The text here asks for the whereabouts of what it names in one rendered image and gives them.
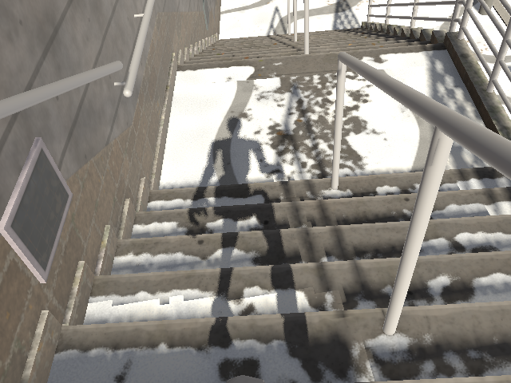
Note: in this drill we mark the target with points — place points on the stairs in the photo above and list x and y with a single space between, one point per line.
284 44
290 282

